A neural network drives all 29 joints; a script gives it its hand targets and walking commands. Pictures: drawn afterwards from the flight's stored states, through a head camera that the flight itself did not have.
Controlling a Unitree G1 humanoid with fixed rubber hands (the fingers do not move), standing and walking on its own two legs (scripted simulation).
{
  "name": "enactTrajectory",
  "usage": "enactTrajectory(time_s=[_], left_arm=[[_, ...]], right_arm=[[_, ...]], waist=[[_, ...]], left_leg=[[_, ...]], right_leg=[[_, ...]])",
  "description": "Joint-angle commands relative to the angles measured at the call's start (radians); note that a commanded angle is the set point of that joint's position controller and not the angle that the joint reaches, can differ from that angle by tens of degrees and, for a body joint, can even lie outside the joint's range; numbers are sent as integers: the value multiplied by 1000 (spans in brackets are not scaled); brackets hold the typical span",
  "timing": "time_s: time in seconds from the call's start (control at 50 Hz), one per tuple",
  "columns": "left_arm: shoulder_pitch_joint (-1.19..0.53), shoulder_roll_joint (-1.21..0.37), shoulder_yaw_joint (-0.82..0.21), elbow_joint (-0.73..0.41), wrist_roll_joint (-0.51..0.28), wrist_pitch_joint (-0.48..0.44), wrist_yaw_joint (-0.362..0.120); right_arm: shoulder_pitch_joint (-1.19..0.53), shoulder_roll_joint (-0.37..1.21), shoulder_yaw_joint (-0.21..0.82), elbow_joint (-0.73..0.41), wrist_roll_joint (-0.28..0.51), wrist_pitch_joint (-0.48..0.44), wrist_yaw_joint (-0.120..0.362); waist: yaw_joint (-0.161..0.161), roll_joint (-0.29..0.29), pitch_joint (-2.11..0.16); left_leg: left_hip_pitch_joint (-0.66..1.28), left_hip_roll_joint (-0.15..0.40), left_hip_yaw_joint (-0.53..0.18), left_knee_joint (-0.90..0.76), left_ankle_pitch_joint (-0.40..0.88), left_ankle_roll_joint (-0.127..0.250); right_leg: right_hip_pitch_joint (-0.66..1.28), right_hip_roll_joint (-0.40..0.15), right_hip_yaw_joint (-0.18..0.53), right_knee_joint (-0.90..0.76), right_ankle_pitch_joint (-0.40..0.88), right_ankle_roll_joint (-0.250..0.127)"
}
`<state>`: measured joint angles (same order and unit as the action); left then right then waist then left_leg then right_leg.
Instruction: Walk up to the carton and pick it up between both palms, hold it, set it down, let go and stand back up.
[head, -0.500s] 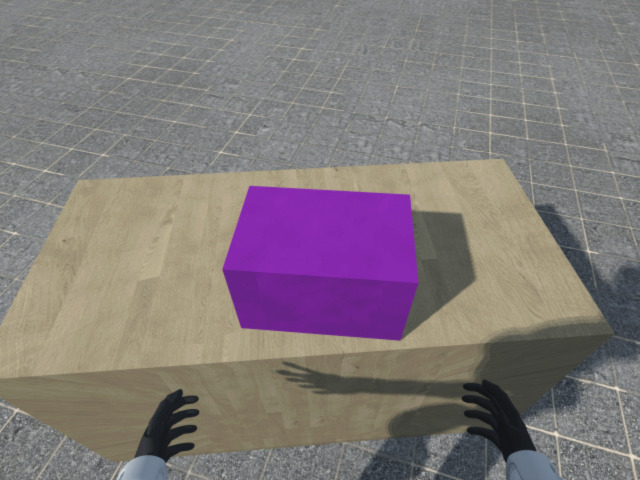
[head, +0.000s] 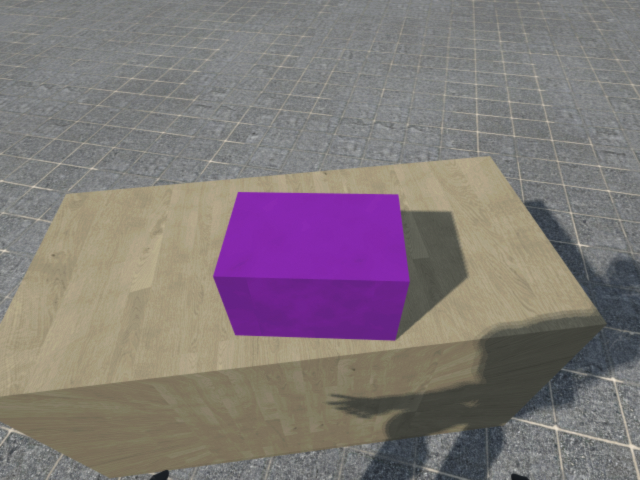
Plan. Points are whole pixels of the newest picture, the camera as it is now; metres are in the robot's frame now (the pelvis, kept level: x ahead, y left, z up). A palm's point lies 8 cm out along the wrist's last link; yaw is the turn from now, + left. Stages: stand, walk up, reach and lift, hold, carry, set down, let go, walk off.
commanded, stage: stand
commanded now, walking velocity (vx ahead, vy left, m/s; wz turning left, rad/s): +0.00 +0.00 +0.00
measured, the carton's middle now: (315, 265) +0.49 +0.02 -0.09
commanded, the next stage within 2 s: none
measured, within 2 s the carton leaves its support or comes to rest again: neither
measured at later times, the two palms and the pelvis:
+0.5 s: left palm out of the picture +0.02 +0.23 -0.13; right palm out of the picture -0.02 -0.23 -0.14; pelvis +0.01 +0.01 +0.01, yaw -2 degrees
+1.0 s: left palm out of the picture -0.01 +0.22 -0.14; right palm out of the picture -0.05 -0.19 -0.15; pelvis +0.01 +0.02 +0.00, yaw -3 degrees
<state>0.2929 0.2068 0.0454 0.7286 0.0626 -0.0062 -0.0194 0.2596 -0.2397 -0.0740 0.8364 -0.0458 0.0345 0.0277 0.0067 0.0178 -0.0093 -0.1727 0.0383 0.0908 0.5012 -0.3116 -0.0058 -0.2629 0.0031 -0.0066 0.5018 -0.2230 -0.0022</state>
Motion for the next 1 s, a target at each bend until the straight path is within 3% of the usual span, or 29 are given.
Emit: enactTrajectory(time_s=[0.0, 0.02, 0.06, 0.08, 0.12, 0.14, 0.16, 0.2, 0.24, 0.26, 0.28, 0.3, 0.32, 0.38, 0.4, 0.44, 0.6, 0.66, 0.7, 0.74, 0.76, 0.78, 0.8, 0.84, 0.88, 0.9, 0.92, 0.94, 0.98], left_arm=[[-7, 116, 32, -62, -11, -43, 11], [13, 123, 35, -42, -11, -48, 15], [22, 122, 31, -23, -18, -46, 22], [-4, 110, 24, -7, -14, -39, 22], [53, 100, 25, 33, -26, -35, 25], [68, 106, 23, 38, -23, -38, 25], [72, 103, 20, 51, -26, -36, 30], [59, 96, 20, 66, -27, -36, 33], [89, 76, 16, 94, -32, -23, 33], [129, 84, 14, 119, -27, -24, 40], [120, 88, 9, 145, -29, -26, 46], [95, 59, 8, 150, -25, -22, 47], [126, 61, 6, 156, -29, -25, 45], [125, 72, 6, 207, -38, -23, 47], [99, 31, -9, 216, -40, -23, 47], [105, 34, -8, 242, -38, -25, 57], [95, 22, -13, 312, -44, -18, 52], [133, 16, -17, 343, -43, -15, 60], [131, 17, -27, 364, -47, -15, 64], [116, 24, -20, 365, -47, -12, 66], [133, 11, -27, 381, -48, -11, 68], [133, -12, -31, 387, -50, -13, 69], [129, -13, -38, 397, -52, -10, 70], [120, -10, -38, 393, -44, -13, 68], [90, -3, -33, 392, -47, -9, 63], [98, -2, -32, 395, -46, -6, 63], [104, -10, -36, 403, -50, -6, 68], [122, 1, -39, 407, -47, -4, 66], [132, -4, -36, 423, -49, -1, 62]], right_arm=[[-6, -144, -31, -51, 10, -43, -7], [37, -124, -28, -36, 7, -49, -12], [12, -108, -21, -5, 9, -44, -22], [37, -119, -20, -8, 9, -44, -21], [66, -133, -21, 36, 14, -44, -27], [31, -136, -20, 43, 20, -42, -25], [55, -148, -23, 53, 16, -41, -27], [125, -134, -15, 105, 18, -38, -28], [116, -128, -9, 125, 17, -29, -40], [99, -122, -6, 129, 15, -28, -40], [88, -114, -5, 131, 16, -32, -42], [102, -102, -2, 144, 14, -32, -43], [141, -80, 9, 170, 25, -36, -48], [106, -77, 12, 175, 18, -42, -48], [116, -79, 11, 183, 28, -42, -48], [141, -63, 14, 210, 24, -44, -50], [160, -23, 31, 276, 31, -36, -59], [129, -23, 36, 282, 25, -40, -65], [179, -26, 31, 296, 33, -41, -62], [168, -13, 36, 301, 26, -39, -62], [189, 4, 40, 303, 31, -39, -63], [186, 25, 45, 310, 27, -38, -66], [160, 6, 40, 303, 22, -37, -70], [177, -9, 31, 314, 27, -32, -72], [161, 18, 38, 311, 29, -31, -65], [157, 17, 40, 315, 26, -37, -70], [177, 15, 41, 319, 28, -35, -69], [193, 23, 46, 335, 30, -37, -72], [182, 45, 50, 327, 29, -32, -72]], waist=[[-12, 6, -48], [-21, -96, -19], [-1, 5, 28], [-23, -50, 1], [-13, -63, 14], [10, -22, -11], [-2, -70, 15], [-31, -80, 38], [-12, 9, 101], [1, 13, 87], [-2, -59, 108], [-17, 0, 116], [-5, -1, 67], [-3, -78, 99], [-24, -2, 104], [-18, 2, 96], [-21, -43, 106], [-5, -59, 108], [-31, -96, 93], [-25, -15, 89], [-24, -27, 88], [-19, 39, 96], [-16, -13, 161], [-17, 25, 123], [-29, -37, 84], [-8, -43, 145], [-28, -58, 118], [-9, -25, 117], [-4, -75, 156]], left_leg=[[-4, 74, -98, -158, 22, 5], [32, 80, -107, -156, 93, 5], [9, 64, -93, -176, 59, 12], [10, 67, -97, -191, 29, 15], [8, 76, -108, -201, 58, 18], [10, 71, -97, -198, 53, 21], [6, 64, -88, -181, 54, 16], [8, 65, -87, -200, 43, 10], [-54, 63, -91, -234, -77, 14], [-20, 73, -86, -239, -48, 18], [-15, 70, -83, -221, 5, 19], [-34, 64, -73, -230, 12, 16], [1, 65, -71, -229, 17, 19], [52, 79, -81, -223, 100, 25], [31, 70, -69, -229, 70, 23], [37, 75, -79, -240, 84, 26], [9, 59, -55, -238, 52, 22], [59, 73, -66, -224, 135, 24], [105, 67, -52, -203, 152, 19], [77, 68, -50, -219, 104, 27], [104, 68, -51, -199, 165, 25], [90, 63, -46, -212, 165, 28], [54, 72, -57, -218, 113, 28], [55, 61, -43, -215, 107, 22], [55, 63, -47, -222, 87, 29], [34, 64, -38, -211, 104, 25], [36, 58, -45, -215, 83, 30], [39, 58, -37, -212, 91, 26], [-7, 59, -48, -224, 41, 20]], right_leg=[[28, -79, 95, -88, 227, 24], [-6, -78, 94, -82, 259, 9], [-28, -75, 107, -100, 190, 13], [-1, -68, 92, -99, 170, 8], [27, -73, 105, -106, 186, 4], [35, -76, 97, -107, 202, 5], [22, -78, 118, -128, 208, -1], [20, -77, 115, -134, 172, -1], [-15, -50, 102, -150, 82, 10], [12, -69, 108, -142, 127, 12], [-1, -69, 120, -155, 144, 6], [12, -74, 112, -151, 159, 2], [37, -73, 124, -147, 157, 4], [-13, -67, 110, -149, 177, 6], [-25, -77, 121, -152, 197, 7], [-10, -68, 114, -142, 162, 0], [6, -59, 99, -139, 151, 10], [-13, -71, 99, -135, 222, 14], [-56, -66, 117, -143, 203, 12], [-21, -65, 106, -123, 197, 14], [-24, -62, 122, -118, 199, 6], [-37, -67, 114, -115, 194, 4], [-59, -61, 112, -128, 175, 4], [-24, -59, 96, -118, 217, 14], [5, -65, 94, -116, 195, 15], [-18, -59, 102, -121, 209, 18], [-4, -62, 101, -129, 188, 10], [12, -65, 115, -133, 179, 15], [0, -58, 106, -132, 108, 19]])
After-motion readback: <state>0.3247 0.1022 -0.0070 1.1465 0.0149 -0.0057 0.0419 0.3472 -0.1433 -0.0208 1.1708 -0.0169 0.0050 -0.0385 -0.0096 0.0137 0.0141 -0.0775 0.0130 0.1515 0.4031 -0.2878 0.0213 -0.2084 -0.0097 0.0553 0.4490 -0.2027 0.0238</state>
